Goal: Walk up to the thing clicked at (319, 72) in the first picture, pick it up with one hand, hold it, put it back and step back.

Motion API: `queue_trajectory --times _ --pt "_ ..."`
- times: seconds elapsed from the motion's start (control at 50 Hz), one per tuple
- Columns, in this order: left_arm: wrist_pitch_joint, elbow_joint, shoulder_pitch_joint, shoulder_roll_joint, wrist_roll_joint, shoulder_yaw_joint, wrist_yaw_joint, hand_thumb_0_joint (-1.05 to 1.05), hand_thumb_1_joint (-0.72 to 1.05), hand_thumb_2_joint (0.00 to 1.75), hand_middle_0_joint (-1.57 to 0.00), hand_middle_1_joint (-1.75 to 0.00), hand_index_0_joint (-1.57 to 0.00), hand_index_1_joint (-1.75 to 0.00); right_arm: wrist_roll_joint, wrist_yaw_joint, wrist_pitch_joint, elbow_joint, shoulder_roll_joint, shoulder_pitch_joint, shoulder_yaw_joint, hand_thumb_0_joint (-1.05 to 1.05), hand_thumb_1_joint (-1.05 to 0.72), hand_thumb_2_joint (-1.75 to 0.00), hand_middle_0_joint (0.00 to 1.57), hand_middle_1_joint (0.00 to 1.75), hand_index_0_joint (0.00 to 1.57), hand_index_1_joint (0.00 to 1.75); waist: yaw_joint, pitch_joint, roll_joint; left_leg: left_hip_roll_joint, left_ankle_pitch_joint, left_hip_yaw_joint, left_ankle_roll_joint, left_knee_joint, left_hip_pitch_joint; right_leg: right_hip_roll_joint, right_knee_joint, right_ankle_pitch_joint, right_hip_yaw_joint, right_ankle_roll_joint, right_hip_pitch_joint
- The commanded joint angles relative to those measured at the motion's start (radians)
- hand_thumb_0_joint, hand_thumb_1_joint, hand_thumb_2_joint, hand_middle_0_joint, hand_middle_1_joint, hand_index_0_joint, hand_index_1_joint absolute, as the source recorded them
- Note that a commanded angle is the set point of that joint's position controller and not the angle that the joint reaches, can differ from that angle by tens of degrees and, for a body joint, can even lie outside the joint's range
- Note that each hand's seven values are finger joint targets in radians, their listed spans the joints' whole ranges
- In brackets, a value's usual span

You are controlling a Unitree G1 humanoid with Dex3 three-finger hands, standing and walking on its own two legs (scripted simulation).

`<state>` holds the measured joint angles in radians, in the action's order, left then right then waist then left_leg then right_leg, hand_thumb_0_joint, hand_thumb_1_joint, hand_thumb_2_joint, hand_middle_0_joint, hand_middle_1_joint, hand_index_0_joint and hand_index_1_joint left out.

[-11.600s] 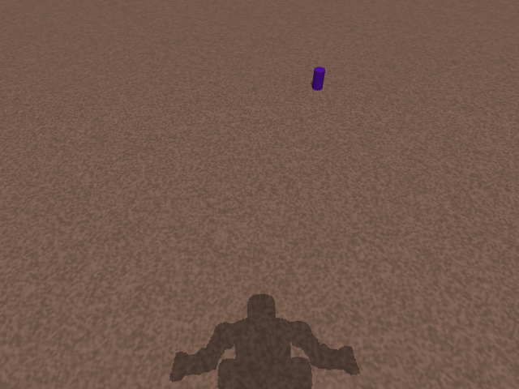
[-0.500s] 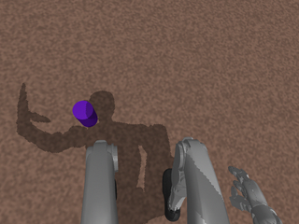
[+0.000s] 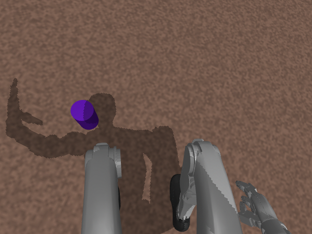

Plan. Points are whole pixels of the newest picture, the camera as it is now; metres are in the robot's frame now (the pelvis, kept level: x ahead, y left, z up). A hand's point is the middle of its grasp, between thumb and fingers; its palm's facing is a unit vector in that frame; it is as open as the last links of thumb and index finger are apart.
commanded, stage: go down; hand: left
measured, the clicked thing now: (86, 116) +0.46 +0.23 -0.32
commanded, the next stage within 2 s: approach in 0.42 s
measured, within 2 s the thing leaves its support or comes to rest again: neither
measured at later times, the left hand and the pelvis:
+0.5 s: hand out of the picture +0.38 +0.41 -0.01, palm faces +0.18 -0.98 -0.09, open 17.6 cm; pelvis +0.00 +0.00 -0.02, yaw +0 degrees
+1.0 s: hand (27, 117) +0.40 +0.36 -0.16, palm faces +0.14 -0.99 +0.02, open 17.7 cm; pelvis -0.01 +0.01 -0.07, yaw -4 degrees
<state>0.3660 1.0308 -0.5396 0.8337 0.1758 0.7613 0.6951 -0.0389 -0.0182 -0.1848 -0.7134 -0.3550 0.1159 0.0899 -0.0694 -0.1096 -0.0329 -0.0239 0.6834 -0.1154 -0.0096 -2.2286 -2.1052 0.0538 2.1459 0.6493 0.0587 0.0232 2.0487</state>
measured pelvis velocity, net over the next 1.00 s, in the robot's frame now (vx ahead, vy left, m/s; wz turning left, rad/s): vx -0.01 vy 0.01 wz -0.08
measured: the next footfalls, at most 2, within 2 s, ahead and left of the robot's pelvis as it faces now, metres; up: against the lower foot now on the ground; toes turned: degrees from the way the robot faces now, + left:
none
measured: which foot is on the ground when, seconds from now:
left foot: down 0.00-1.00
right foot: down 0.00-1.00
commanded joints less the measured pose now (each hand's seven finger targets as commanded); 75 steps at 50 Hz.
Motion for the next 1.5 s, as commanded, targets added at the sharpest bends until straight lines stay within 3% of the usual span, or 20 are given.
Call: queue_trajectory --times 0.0,0.06,0.1,0.28,0.48,0.54,0.62,0.72,0.76,0.82,0.86,0.92,0.96,0.98,1.02,1.06,1.16,1.2,1.32,1.48 --pt "0.056 -0.198 -0.194 0.415 0.036 0.074 0.006 0.0 -0.6 0.08 -0.03 -0.1 -0.04 -0.09 0.007 -0.019 -0.026 0.05 -0.244 0.126 -0.086 0.0 -0.89 -0.9 0.2 0.3 0.2 0.3 0.037 -0.596 0.29 0.004 -0.115 0.029 0.022 0.326 0.502 -0.037 -0.177 -0.093 0.042 -0.063 -0.234" --pt "0.057 -0.17 -0.182 0.384 0.044 0.069 0.012 0.0 -0.59 0.08 -0.02 -0.09 -0.04 -0.08 0.009 -0.017 -0.023 0.045 -0.244 0.125 -0.087 0.0 -0.88 -0.9 0.2 0.3 0.2 0.3 0.033 -0.574 0.269 0.007 -0.113 0.032 0.024 0.312 0.487 -0.037 -0.177 -0.09 0.041 -0.063 -0.218" --pt "0.06 -0.177 -0.18 0.427 0.041 0.093 0.011 0.0 -0.6 0.07 -0.03 -0.1 -0.05 -0.08 0.007 -0.016 -0.02 0.049 -0.247 0.126 -0.086 0.0 -0.89 -0.9 0.2 0.3 0.2 0.3 0.042 -0.592 0.266 0.007 -0.118 0.032 0.025 0.308 0.482 -0.037 -0.172 -0.089 0.04 -0.062 -0.228" --pt "0.072 -0.133 -0.209 0.433 0.053 0.096 0.03 0.0 -0.61 0.07 -0.03 -0.09 -0.04 -0.07 0.0 -0.012 -0.019 0.048 -0.243 0.121 -0.077 0.0 -0.89 -0.9 0.2 0.3 0.2 0.3 0.021 -0.581 0.205 0.013 -0.117 0.07 0.039 0.25 0.391 -0.042 -0.186 -0.083 0.029 -0.055 -0.282" --pt "0.078 -0.173 -0.26 0.465 0.045 0.101 0.04 0.0 -0.57 0.06 -0.02 -0.08 -0.04 -0.06 -0.001 -0.012 -0.01 0.059 -0.263 0.115 -0.077 0.0 -0.89 -0.9 0.2 0.3 0.2 0.3 0.02 -0.6 0.291 0.008 -0.15 0.042 0.026 0.259 0.465 -0.039 -0.139 -0.113 0.046 -0.064 -0.213" --pt "0.078 -0.122 -0.215 0.44 0.048 0.109 0.041 0.0 -0.61 0.0 -0.06 -0.09 -0.06 -0.08 -0.003 -0.008 -0.006 0.05 -0.268 0.123 -0.071 0.0 -0.9 -0.9 0.2 0.3 0.2 0.3 0.015 -0.568 0.288 0.005 -0.162 0.022 0.02 0.258 0.473 -0.038 -0.119 -0.122 0.058 -0.063 -0.189" --pt "0.132 -0.057 -0.225 0.38 0.083 0.09 0.046 0.0 -0.61 0.0 -0.07 -0.09 -0.07 -0.09 -0.008 0.0 -0.012 0.065 -0.253 0.086 -0.049 0.0 -0.91 -0.9 0.2 0.3 0.2 0.3 -0.016 -0.473 0.176 0.008 -0.074 0.042 0.04 0.203 0.324 -0.05 -0.137 -0.051 0.059 -0.053 -0.194" --pt "0.24 0.04 -0.249 0.336 0.106 0.045 0.049 0.0 -0.61 0.01 -0.05 -0.1 -0.07 -0.09 -0.033 0.008 -0.029 0.083 -0.261 0.045 -0.015 0.0 -0.9 -0.89 0.2 0.3 0.2 0.3 -0.059 -0.439 0.153 0.003 -0.046 0.04 0.038 0.139 0.27 -0.064 -0.107 -0.038 0.077 -0.048 -0.194" --pt "0.277 0.079 -0.244 0.314 0.107 0.025 0.043 0.0 -0.61 0.03 -0.05 -0.11 -0.06 -0.09 -0.044 0.012 -0.031 0.089 -0.274 0.03 -0.003 0.0 -0.9 -0.89 0.2 0.3 0.2 0.3 -0.063 -0.416 0.171 -0.003 -0.04 0.025 0.03 0.134 0.286 -0.067 -0.078 -0.034 0.091 -0.052 -0.157" --pt "0.332 0.093 -0.27 0.333 0.099 0.025 0.022 0.0 -0.61 0.04 -0.05 -0.11 -0.06 -0.1 -0.067 0.021 -0.025 0.093 -0.288 0.013 0.021 0.0 -0.9 -0.89 0.2 0.3 0.2 0.3 -0.071 -0.437 0.213 -0.009 -0.072 0.015 0.02 0.098 0.315 -0.071 -0.042 -0.063 0.106 -0.053 -0.16" --pt "0.368 0.086 -0.284 0.384 0.088 0.045 0.002 0.0 -0.61 0.05 -0.05 -0.12 -0.06 -0.11 -0.084 0.027 -0.016 0.094 -0.3 0.001 0.038 0.0 -0.9 -0.89 0.2 0.3 0.2 0.3 -0.069 -0.456 0.257 -0.012 -0.09 0.013 0.015 0.079 0.332 -0.072 -0.021 -0.082 0.111 -0.053 -0.173" --pt "0.427 0.09 -0.278 0.397 0.07 0.044 -0.025 0.0 -0.61 0.05 -0.04 -0.12 -0.06 -0.11 -0.11 0.035 0.007 0.097 -0.315 -0.036 0.064 0.0 -0.9 -0.9 0.2 0.3 0.2 0.3 -0.073 -0.448 0.323 -0.021 -0.119 -0.005 0.001 0.065 0.375 -0.075 0.02 -0.107 0.128 -0.055 -0.158" --pt "0.464 0.105 -0.25 0.365 0.063 0.027 -0.043 0.0 -0.61 0.05 -0.05 -0.12 -0.06 -0.11 -0.127 0.041 0.024 0.103 -0.327 -0.063 0.084 0.0 -0.9 -0.9 0.2 0.3 0.2 0.3 -0.089 -0.433 0.353 -0.027 -0.155 -0.028 -0.012 0.065 0.407 -0.073 0.052 -0.13 0.145 -0.056 -0.151" --pt "0.483 0.101 -0.26 0.394 0.062 0.044 -0.052 0.0 -0.59 0.07 -0.05 -0.13 -0.06 -0.12 -0.137 0.043 0.032 0.106 -0.335 -0.079 0.092 0.0 -0.9 -0.9 0.2 0.3 0.2 0.3 -0.088 -0.439 0.376 -0.027 -0.151 -0.028 -0.012 0.049 0.406 -0.076 0.058 -0.129 0.15 -0.055 -0.151" --pt "0.513 0.144 -0.234 0.362 0.058 0.027 -0.068 0.0 -0.58 0.07 -0.05 -0.13 -0.06 -0.11 -0.153 0.046 0.045 0.108 -0.338 -0.098 0.114 0.0 -0.9 -0.9 0.2 0.3 0.2 0.3 -0.109 -0.41 0.366 -0.028 -0.156 -0.033 -0.013 0.026 0.394 -0.079 0.067 -0.136 0.16 -0.052 -0.162" --pt "0.549 0.165 -0.22 0.392 0.062 0.045 -0.089 0.0 -0.56 0.07 -0.04 -0.13 -0.05 -0.11 -0.17 0.048 0.058 0.109 -0.346 -0.133 0.137 0.0 -0.91 -0.9 0.2 0.3 0.2 0.3 -0.111 -0.389 0.364 -0.031 -0.159 -0.04 -0.013 0.005 0.38 -0.086 0.077 -0.142 0.169 -0.05 -0.169" --pt "0.632 0.252 -0.24 0.3 0.066 -0.033 -0.139 0.0 -0.52 0.08 -0.03 -0.11 -0.05 -0.1 -0.209 0.055 0.076 0.119 -0.353 -0.18 0.198 0.0 -0.91 -0.9 0.2 0.3 0.2 0.3 -0.18 -0.321 0.323 -0.037 -0.156 -0.068 -0.015 -0.05 0.33 -0.102 0.092 -0.17 0.201 -0.043 -0.205" --pt "0.659 0.288 -0.221 0.287 0.061 -0.054 -0.165 0.0 -0.59 0.06 -0.03 -0.12 -0.06 -0.09 -0.225 0.058 0.083 0.122 -0.363 -0.204 0.215 0.0 -0.91 -0.9 0.2 0.3 0.2 0.3 -0.186 -0.298 0.315 -0.041 -0.15 -0.078 -0.016 -0.062 0.333 -0.105 0.097 -0.168 0.211 -0.041 -0.203" --pt "0.746 0.309 -0.25 0.265 0.044 -0.073 -0.295 0.0 -0.59 0.07 -0.03 -0.12 -0.07 -0.08 -0.27 0.08 0.112 0.139 -0.385 -0.236 0.268 0.0 -0.91 -0.9 0.2 0.3 0.2 0.3 -0.221 -0.252 0.351 -0.045 -0.172 -0.119 -0.032 -0.076 0.353 -0.114 0.122 -0.203 0.258 -0.032 -0.228" --pt "0.803 0.302 -0.239 0.246 -0.049 -0.123 -0.464 0.0 -0.6 0.08 -0.04 -0.11 -0.07 -0.08 -0.318 0.106 0.16 0.159 -0.4 -0.257 0.284 0.0 -0.9 -0.9 0.2 0.3 0.2 0.3 -0.246 -0.16 0.394 -0.055 -0.164 -0.152 -0.045 -0.062 0.353 -0.12 0.127 -0.214 0.288 -0.027 -0.225"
